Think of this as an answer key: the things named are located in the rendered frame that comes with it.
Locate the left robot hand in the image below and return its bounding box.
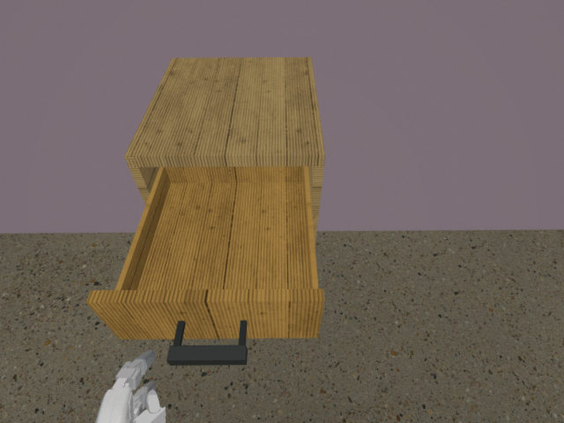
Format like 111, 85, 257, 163
95, 350, 166, 423

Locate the cabinet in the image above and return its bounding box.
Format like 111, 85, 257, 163
124, 57, 325, 239

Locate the handle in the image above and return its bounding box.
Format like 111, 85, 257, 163
167, 320, 248, 366

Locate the drawer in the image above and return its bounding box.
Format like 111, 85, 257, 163
86, 167, 324, 339

